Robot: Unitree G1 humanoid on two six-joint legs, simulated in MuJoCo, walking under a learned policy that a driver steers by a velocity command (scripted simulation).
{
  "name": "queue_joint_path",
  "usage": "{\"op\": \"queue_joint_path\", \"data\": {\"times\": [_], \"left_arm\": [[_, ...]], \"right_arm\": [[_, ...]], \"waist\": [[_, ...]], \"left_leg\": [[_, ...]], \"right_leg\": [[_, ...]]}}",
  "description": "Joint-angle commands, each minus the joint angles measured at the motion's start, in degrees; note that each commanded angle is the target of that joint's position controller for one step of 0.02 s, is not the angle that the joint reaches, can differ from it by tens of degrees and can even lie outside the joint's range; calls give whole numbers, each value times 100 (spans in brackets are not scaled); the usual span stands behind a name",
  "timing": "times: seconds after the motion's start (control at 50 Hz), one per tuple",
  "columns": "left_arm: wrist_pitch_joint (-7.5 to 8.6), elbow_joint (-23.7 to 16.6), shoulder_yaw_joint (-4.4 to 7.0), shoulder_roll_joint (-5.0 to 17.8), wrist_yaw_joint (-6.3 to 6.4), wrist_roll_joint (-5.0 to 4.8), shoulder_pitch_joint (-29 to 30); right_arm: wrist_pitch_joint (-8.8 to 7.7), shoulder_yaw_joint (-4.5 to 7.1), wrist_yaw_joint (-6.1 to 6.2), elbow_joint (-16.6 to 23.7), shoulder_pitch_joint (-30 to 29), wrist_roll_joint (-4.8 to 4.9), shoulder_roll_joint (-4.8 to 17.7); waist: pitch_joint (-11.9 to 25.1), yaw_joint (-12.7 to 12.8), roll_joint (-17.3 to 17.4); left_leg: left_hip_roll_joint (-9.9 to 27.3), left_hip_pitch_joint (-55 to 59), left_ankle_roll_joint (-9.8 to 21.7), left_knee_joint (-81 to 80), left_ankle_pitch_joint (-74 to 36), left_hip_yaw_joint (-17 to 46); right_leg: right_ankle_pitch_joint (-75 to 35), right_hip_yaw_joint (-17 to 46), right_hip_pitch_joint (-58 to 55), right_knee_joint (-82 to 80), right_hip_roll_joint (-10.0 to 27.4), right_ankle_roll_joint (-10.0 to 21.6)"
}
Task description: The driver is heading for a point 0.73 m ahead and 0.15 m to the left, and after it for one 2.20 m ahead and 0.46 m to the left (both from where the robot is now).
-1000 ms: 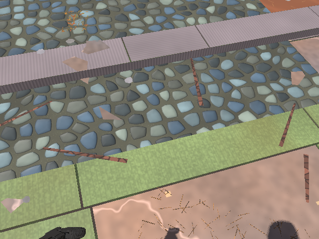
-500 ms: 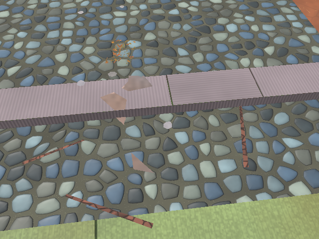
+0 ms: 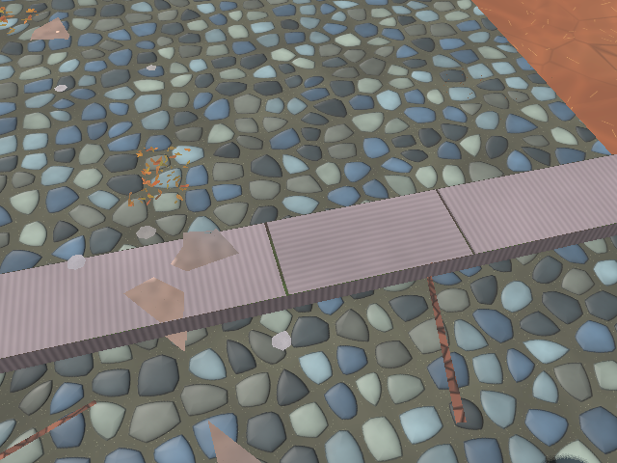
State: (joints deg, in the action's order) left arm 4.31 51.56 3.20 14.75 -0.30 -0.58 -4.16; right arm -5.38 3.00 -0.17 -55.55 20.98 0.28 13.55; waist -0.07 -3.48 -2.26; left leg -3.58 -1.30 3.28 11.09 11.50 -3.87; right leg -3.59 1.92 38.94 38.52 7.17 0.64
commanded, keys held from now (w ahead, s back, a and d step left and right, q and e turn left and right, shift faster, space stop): w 0.46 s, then w+q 0.54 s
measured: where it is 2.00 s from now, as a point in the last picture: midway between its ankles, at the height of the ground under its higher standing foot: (230, 239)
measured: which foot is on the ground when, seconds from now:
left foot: down 0.00-0.18, up 0.20-0.72, down 0.74-1.00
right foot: up 0.00-0.14, down 0.16-0.74, up 0.76-1.00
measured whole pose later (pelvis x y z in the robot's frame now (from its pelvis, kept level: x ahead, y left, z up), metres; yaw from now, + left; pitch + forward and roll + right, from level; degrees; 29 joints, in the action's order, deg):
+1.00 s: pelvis +0.57 +0.02 +0.00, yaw +14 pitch +2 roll +0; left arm 6.1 47.1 3.4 16.4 0.7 0.8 -4.0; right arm -3.9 4.0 -0.4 -47.6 17.2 0.7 14.7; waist -1.6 -2.4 -1.4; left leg -6.4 -11.2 5.8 18.4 8.6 4.2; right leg 10.2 4.6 36.9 49.7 5.6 -2.1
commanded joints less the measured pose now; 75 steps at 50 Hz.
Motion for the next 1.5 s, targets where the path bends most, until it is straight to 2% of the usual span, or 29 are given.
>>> {"op": "queue_joint_path", "data": {"times": [0.02, 0.12, 0.16, 0.18, 0.2, 0.24, 0.28, 0.32, 0.62, 0.68, 0.72, 0.74, 0.76, 0.78, 0.8, 0.84, 0.94, 1.06, 1.1, 1.16, 1.26, 1.28, 1.3, 1.32, 1.34, 1.38, 1.4, 1.44, 1.5], "left_arm": [[84, -457, -3, 234, -72, -36, 696], [177, -594, 68, 507, -209, -63, 636], [187, -156, 304, 920, -167, -41, -811], [173, 64, 431, 1373, -110, 27, -1883], [144, 201, 477, 1652, -150, 16, -2174], [180, 46, 247, 878, -131, -32, -1550], [200, -114, 158, 610, -140, 63, -771], [227, -59, 105, 436, -160, 119, -667], [72, 485, 197, 858, 88, 33, -1753], [-22, 385, 258, 1037, 140, 15, -1484], [-124, 252, 254, 1059, 204, 28, -1296], [-114, 80, 188, 971, 248, 105, -1350], [66, -110, -95, 115, 114, 226, -1924], [313, -96, -11, 579, 21, 37, -1517], [462, -285, 63, 862, -34, -149, -991], [507, -339, 96, 845, 32, -8, -612], [199, -564, 131, 591, 115, 166, -506], [157, -903, 26, 349, 55, 77, 512], [194, -1175, 49, 362, 9, 39, 1123], [430, -1434, 77, 369, -143, 26, 1731], [336, -840, 277, 600, -56, -157, -264], [169, -510, 411, 978, 54, -182, -1364], [-7, -105, 381, 897, 159, -140, -2128], [-100, 67, 300, 913, 188, 137, -2471], [-175, 52, 261, 783, 238, 261, -2233], [-228, 53, 260, 623, 280, -4, -1453], [-213, 36, 164, 446, 250, -42, -1007], [-145, -165, 225, 928, 239, -98, 107], [-66, -102, 391, 1510, 108, -52, -186]], "right_arm": [[-24, 199, 53, 125, 203, 53, 938], [122, 279, 107, 20, 172, 84, 1070], [186, 227, 112, 88, -1, 55, 958], [186, 124, 118, 232, 103, -55, 764], [55, -92, 41, 219, 829, -33, -33], [-171, 115, 5, 387, -156, 232, 872], [-167, 158, 80, 461, -577, 119, 843], [-22, 168, 90, 417, -352, 90, 623], [39, 27, -188, 1193, -2496, 134, 390], [30, 96, -299, 1287, -2273, 104, 588], [59, 337, -283, 990, -983, 86, 975], [88, 514, -205, 819, -32, 62, 1441], [89, 607, -191, 796, 190, 86, 1924], [81, 450, -177, 824, 325, 77, 1426], [54, 389, -150, 881, 20, 46, 1190], [28, 304, -146, 1108, -723, 19, 921], [26, 319, -14, 1263, -813, 33, 1069], [175, 317, 114, 1198, -248, 55, 1024], [275, 183, 113, 916, 706, 143, 605], [418, 213, 164, 620, 1350, 148, 877], [392, 263, 189, 817, -42, 94, 1134], [289, 256, 173, 957, -465, 13, 1076], [183, 165, 145, 1044, -1030, -59, 629], [-61, 96, 96, 1222, -1419, -68, 345], [-103, 81, 29, 1114, -566, 241, 255], [171, -96, 69, 1540, -782, 446, 133], [263, -161, 124, 1731, -1220, 325, 45], [283, -244, 51, 1925, -948, 33, -45], [216, 128, -96, 1432, 626, -56, 484]], "waist": [[-448, -39, 550], [-292, 229, 712], [587, 941, 665], [1467, 1230, -30], [2115, 801, -1550], [1121, 944, -705], [396, 594, -30], [291, 311, -198], [-487, 817, -34], [-216, 540, -224], [556, -147, -195], [1160, -474, 356], [1765, 23, 1813], [2084, -251, 1323], [1310, -283, 1112], [542, 101, 179], [189, 466, 432], [59, 21, 742], [161, -299, 382], [490, -577, 796], [1544, 789, 826], [1945, 1339, 349], [1375, 1751, -300], [469, 1630, -823], [541, 1187, -1248], [101, 777, -1749], [-505, 635, -1140], [-966, -133, -552], [392, -961, -564]], "left_leg": [[1573, -180, 806, -419, -1157, 668], [1923, 633, 615, 334, -2344, 740], [1471, 199, 355, 2021, -3686, 371], [1086, -1052, 133, 3892, -2087, 90], [-10, -3336, -208, 5770, 1853, 344], [532, -4345, 16, 6503, 1670, 1010], [1036, -3867, -2, 5926, 764, 803], [1227, -3295, -24, 5542, 477, 838], [873, -3957, -22, 2158, -1400, 410], [563, -3354, 241, 2113, -643, 102], [68, -1598, 513, 1895, -632, -205], [757, 166, 860, 1908, -815, 961], [2154, 2233, 1975, 1341, 101, 4115], [2271, 2566, 1960, 664, 607, 4943], [2066, 2028, 1665, 603, 259, 4092], [1664, 356, 1402, 445, -877, 2937], [1276, -1118, 1388, 12, -1783, 2091], [1012, -1123, 961, 286, -1010, 1975], [955, 308, 839, 689, -1512, 2430], [1049, 1601, 671, 1080, -3171, 2805], [570, -1439, -109, 2683, -5338, 2198], [320, -2869, -416, 3655, -3638, 1983], [-28, -4216, -470, 4964, 1286, 1355], [-235, -5726, -416, 6488, 2887, 956], [-16, -6584, -567, 7379, 3198, 890], [1127, -6835, -559, 7491, 3821, 1187], [1268, -6807, -592, 7560, 3968, 1045], [1277, -5079, -547, 6249, 2563, 466], [143, -380, -191, 4344, -137, -404]], "right_leg": [[-245, -168, -120, -545, -179, 24], [705, -256, -586, -963, -389, 360], [681, -497, -2675, -1032, -685, 636], [622, 775, -4483, -888, 398, 1023], [1890, 3538, -6242, -1649, 1540, 1913], [2226, 2979, -5366, -2167, 1247, 1444], [1086, 1883, -3791, -2480, 902, 1293], [769, 1354, -3146, -2808, 652, 1251], [-152, -388, -4356, -3019, 739, 907], [-2093, -650, -4697, -2235, 850, 713], [-3498, -1016, -4388, -429, 565, 460], [-2179, -1108, -3033, 1297, 336, 242], [2612, -771, -397, 3359, -927, -146], [3523, 308, 365, 4045, -928, -33], [3066, 383, 807, 4023, -617, 112], [2369, 299, 277, 3127, -194, 118], [1735, 135, -445, 1665, -144, -272], [151, 57, -708, -91, -571, -397], [1285, 3, -95, -505, -750, -246], [1494, -166, -102, -1147, -964, -201], [-95, -21, -5317, -1735, -682, 202], [-440, 366, -7117, -1417, -33, 434], [-1856, 698, -7558, -1673, 597, 578], [-5320, 1133, -7561, -895, 1245, 626], [-5479, 1124, -7512, -778, 1799, 1286], [-1100, 1563, -6034, -1886, 2157, 1168], [-185, 1481, -4990, -2391, 2007, 971], [-28, 469, -2766, -3077, 1269, 535], [-2376, -508, -1421, -2452, 498, 526]]}}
